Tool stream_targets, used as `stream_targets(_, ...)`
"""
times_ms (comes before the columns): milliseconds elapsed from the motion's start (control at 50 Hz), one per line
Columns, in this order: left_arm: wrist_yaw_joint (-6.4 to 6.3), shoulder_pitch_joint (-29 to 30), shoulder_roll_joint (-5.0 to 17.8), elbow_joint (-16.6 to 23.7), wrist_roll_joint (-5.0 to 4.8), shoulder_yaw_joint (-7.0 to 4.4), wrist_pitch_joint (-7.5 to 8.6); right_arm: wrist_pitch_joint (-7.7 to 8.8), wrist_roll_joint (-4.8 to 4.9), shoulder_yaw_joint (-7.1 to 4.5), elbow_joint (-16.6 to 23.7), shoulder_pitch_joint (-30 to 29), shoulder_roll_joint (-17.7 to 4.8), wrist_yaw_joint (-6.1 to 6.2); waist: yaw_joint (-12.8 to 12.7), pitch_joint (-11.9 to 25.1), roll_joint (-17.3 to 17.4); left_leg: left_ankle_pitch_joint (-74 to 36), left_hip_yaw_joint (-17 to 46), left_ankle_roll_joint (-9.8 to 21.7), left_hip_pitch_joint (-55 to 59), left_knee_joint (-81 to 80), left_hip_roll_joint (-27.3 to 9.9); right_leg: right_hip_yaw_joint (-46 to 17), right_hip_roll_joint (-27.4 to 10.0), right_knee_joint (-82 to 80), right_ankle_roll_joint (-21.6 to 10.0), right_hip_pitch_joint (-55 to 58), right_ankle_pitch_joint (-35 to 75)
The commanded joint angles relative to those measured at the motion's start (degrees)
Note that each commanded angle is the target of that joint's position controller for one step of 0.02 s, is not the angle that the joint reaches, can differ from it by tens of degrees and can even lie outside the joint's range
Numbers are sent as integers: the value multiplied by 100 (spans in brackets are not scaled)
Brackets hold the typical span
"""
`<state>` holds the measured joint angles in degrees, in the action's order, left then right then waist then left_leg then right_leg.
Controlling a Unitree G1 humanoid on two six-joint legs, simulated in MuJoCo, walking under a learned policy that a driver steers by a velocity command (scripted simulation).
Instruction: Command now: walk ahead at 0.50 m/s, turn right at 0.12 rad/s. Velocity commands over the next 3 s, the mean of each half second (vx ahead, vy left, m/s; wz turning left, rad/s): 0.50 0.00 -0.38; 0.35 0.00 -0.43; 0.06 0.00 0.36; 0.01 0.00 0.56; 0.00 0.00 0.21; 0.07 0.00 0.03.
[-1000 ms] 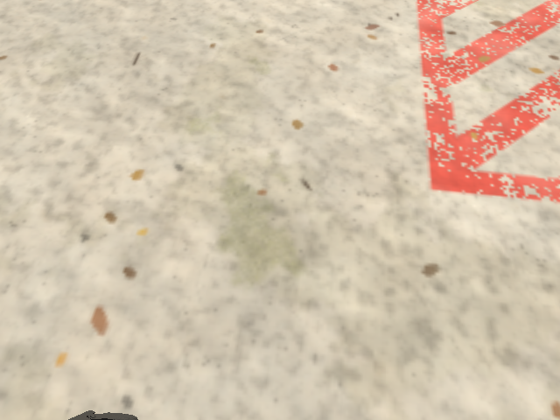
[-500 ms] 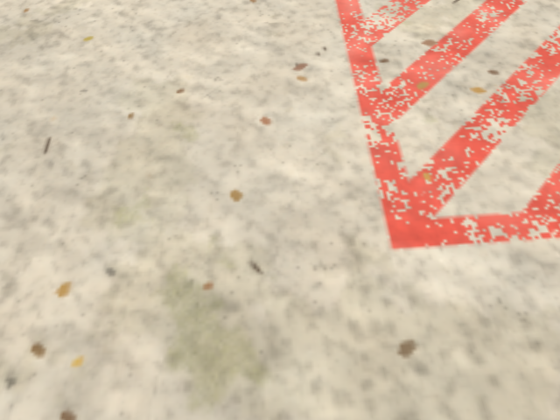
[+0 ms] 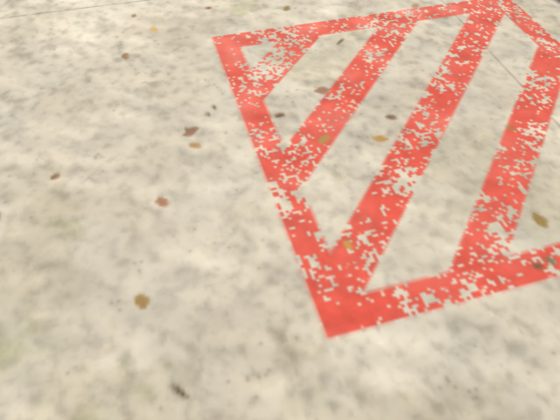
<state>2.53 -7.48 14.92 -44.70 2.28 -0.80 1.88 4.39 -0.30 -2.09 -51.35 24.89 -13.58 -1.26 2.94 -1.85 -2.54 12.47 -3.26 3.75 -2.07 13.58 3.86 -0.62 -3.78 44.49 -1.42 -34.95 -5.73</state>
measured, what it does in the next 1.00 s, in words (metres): walks ahead, turning right: right foot, then left foot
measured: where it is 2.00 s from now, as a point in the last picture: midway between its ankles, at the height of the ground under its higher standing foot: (309, 401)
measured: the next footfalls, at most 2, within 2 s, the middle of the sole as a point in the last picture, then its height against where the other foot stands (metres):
right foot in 0.16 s outside the picture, level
left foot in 0.70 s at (271, 378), level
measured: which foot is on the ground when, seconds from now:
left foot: down 0.00-0.18, up 0.20-0.68, down 0.70-1.00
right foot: up 0.00-0.14, down 0.16-0.72, up 0.74-1.00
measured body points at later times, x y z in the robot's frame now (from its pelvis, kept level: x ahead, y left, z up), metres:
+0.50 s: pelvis +0.27 -0.06 +0.00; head +0.29 -0.08 +0.45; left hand +0.30 +0.22 -0.13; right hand +0.38 -0.34 -0.11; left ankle +0.43 +0.09 -0.69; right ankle +0.21 -0.11 -0.75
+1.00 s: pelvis +0.50 -0.07 +0.00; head +0.54 -0.07 +0.45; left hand +0.73 +0.12 -0.13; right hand +0.42 -0.33 -0.12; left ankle +0.54 +0.02 -0.75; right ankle +0.50 -0.21 -0.70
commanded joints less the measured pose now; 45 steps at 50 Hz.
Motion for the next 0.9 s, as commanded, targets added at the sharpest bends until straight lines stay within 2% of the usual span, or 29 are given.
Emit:
stream_targets(20, 17, 662, 190, 457, -50, 31, 84, 87, -6, -178, 189, 77, -876, 22, -3, -147, 735, -2270, 583, 604, -306, -478, -1364, 394, 144, -765, -2, 416, 435)
stream_targets(80, -12, 878, 311, 521, -56, 5, 83, 49, -57, -179, 40, 228, -896, 73, 16, -224, 740, -2556, 481, 532, 212, -317, -1672, 407, 199, -1079, -233, 481, 147)
stream_targets(120, -30, 688, 377, 465, -23, -38, 94, 4, -83, -185, -21, 167, -939, 124, -133, -140, 739, -3650, 259, 434, 499, 211, -1750, 495, 424, -1293, -455, 871, -339)
stream_targets(140, -49, 251, 423, 316, -2, -82, 122, -32, -84, -186, -48, 140, -972, 145, -332, 107, 720, -4415, 81, 364, 556, 869, -1702, 583, 630, -1491, -591, 1440, -472)
stream_targets(160, -83, -550, 532, 34, 35, -161, 172, -71, -75, -162, -54, 142, -947, 166, -665, 548, 556, -4591, -181, 237, 292, 1890, -1537, 580, 784, -1782, -770, 2474, -388)
stream_targets(180, -142, -1528, 891, -191, 124, -297, 198, -63, -68, -107, 135, 36, -856, 188, -1060, 1147, 208, -3247, -382, 89, -741, 3361, -1398, -491, -51, -1858, -1094, 3857, -770)
stream_targets(200, -206, -1916, 1498, -232, 86, -485, 138, -38, 32, -5, 457, 339, -388, 102, -891, 1752, -1177, 471, -600, -213, -2938, 5578, -337, -3454, -1635, -2368, -1979, 5368, -1184)
stream_targets(220, -190, -1729, 1274, -259, -171, -462, 77, -40, -123, -147, 444, -85, -930, 148, -886, 1580, -530, 1573, 299, -170, -3665, 6073, -315, -3991, -1622, -2731, -1975, 5266, -772)
stream_targets(240, -197, -1342, 1121, -254, -224, -438, 70, 5, -104, -142, 600, -479, -901, 119, -720, 831, -289, 1104, 471, -136, -3900, 5972, -630, -3025, -1388, -2747, -1859, 4622, -321)
stream_targets(260, -195, -1108, 879, -247, -194, -392, 86, 60, -84, -107, 640, -662, -819, 97, -573, 476, 12, 779, 482, -159, -3693, 5596, -793, -2535, -1133, -2882, -1705, 3959, 314)
stream_targets(280, -216, -958, 790, -257, -192, -375, 105, 24, -114, -108, 653, -724, -773, 90, -385, 230, 97, 720, 487, -218, -3436, 5266, -903, -2165, -871, -2996, -1547, 3448, 696)
stream_targets(320, -231, -832, 692, -279, -219, -349, 159, -158, -228, -89, 636, -592, -677, 62, -134, 227, 24, 689, 471, -391, -2947, 4869, -959, -1789, -559, -3178, -1445, 2877, 977)
stream_targets(360, -231, -959, 794, -332, -242, -393, 195, -259, -247, -84, 708, -746, -612, 21, -112, 170, 33, 505, 376, -527, -2980, 4569, -951, -1658, -421, -3354, -1503, 2648, 910)
stream_targets(460, -215, -1482, 888, -471, -223, -458, 189, -299, -205, -72, 1113, -1949, -591, 22, -456, -146, 29, -645, 347, -720, -3505, 3382, -945, -1718, -262, -3568, -1358, 2662, 515)
stream_targets(580, -277, -2051, 932, -604, -157, -482, 169, -232, -128, -22, 1502, -2917, -627, -3, -810, -138, -62, -1017, 388, -619, -3500, 2394, -644, -1909, -304, -3026, -1202, 3379, 1425)
stream_targets(620, -329, -1992, 1014, -569, -130, -509, 157, -185, -110, -31, 1561, -2878, -714, 2, -721, -122, -133, -840, 467, -519, -3123, 2042, -561, -2072, -376, -2778, -1068, 3473, 1694)
stream_targets(640, -347, -1857, 1070, -527, -122, -526, 153, -158, -104, -49, 1521, -2655, -776, 17, -584, -92, -179, -666, 474, -450, -2692, 1834, -498, -2113, -379, -2627, -958, 3371, 1844)
stream_targets(660, -345, -1675, 1132, -477, -117, -544, 155, -126, -95, -85, 1414, -2260, -860, 53, -384, 16, -207, -427, 425, -362, -2009, 1666, -376, -2098, -320, -2328, -836, 3158, 2238)
stream_targets(680, -313, -1546, 1175, -443, -138, -553, 175, -77, -100, -148, 1199, -1583, -982, 117, -72, 328, -59, -384, 325, -252, -1048, 1390, -243, -1986, -99, -1628, -709, 2952, 2642)
stream_targets(700, -263, -1501, 1035, -410, -206, -524, 213, 18, -186, -234, 1046, -812, -1244, 204, 283, 801, 299, -424, 747, -52, 155, 1154, -739, -1651, 361, -338, -526, 2446, 2299)
stream_targets(720, -277, -1750, 483, -192, -380, -394, 230, 33, -330, -334, 1089, -98, -1741, 305, 382, 1717, 1129, -407, 2412, 272, 1633, 1082, -2398, -979, 914, 1454, -310, 1335, -34)
stream_targets(740, -319, -2200, 565, -98, -327, -411, 184, -73, -227, -381, 1114, -412, -1854, 285, -64, 2073, 2128, -1562, 4342, 853, 1788, 602, -3192, -597, 1355, 2385, -237, 388, -2783)
stream_targets(760, -380, -2163, 846, -339, -158, -464, 52, -126, -147, -278, 1228, -862, -1300, 256, -276, 1264, 1007, -1847, 3671, 886, 963, 740, -3011, -665, 828, 2848, -226, 212, -2449)
stream_targets(780, -330, -1793, 821, -355, -107, -480, -7, -121, -91, -155, 1242, -1103, -854, 241, -269, 679, 454, -2526, 2693, 828, 284, 733, -2692, -550, 690, 2784, -165, 308, -2158)
stream_targets(800, -286, -1623, 694, -314, -108, -477, -62, -124, -105, -83, 1225, -1240, -658, 234, -347, 428, 434, -3080, 1918, 672, -145, 617, -2395, -470, 516, 2541, -106, 425, -1985)
stream_targets(820, -231, -1472, 641, -250, -54, -482, -139, -102, -89, -56, 1159, -1224, -618, 249, -381, 301, 736, -3467, 1455, 619, -377, 536, -2199, -415, 411, 2354, -46, 462, -1890)
stream_targets(840, -178, -1478, 535, -268, -23, -457, -199, -63, -90, -56, 1067, -1108, -650, 226, -375, 277, 911, -4032, 1184, 617, -577, 499, -2022, -373, 503, 2317, -8, 636, -1780)
stream_targets(860, -142, -1474, 438, -245, -38, -433, -223, -9, -81, -67, 972, -972, -699, 196, -388, 382, 999, -4516, 1064, 693, -601, 491, -1972, -424, 613, 2221, 13, 732, -1675)
stream_targets(900, -121, -1404, 330, -231, -76, -381, -236, 50, -76, -81, 839, -939, -770, 161, -463, 520, 955, -4864, 867, 827, -603, 452, -1939, -549, 765, 1853, 38, 774, -1471)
